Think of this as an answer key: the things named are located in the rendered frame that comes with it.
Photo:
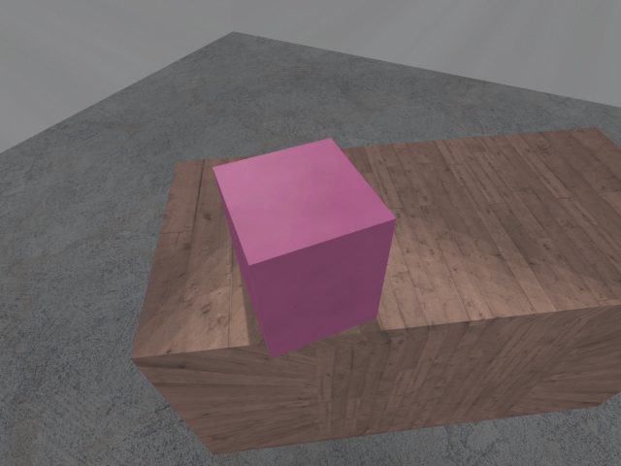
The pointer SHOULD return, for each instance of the carton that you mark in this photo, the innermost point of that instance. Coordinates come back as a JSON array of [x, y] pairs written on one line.
[[312, 240]]

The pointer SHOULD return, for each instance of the pedestal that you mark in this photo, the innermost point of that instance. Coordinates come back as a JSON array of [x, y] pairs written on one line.
[[501, 298]]

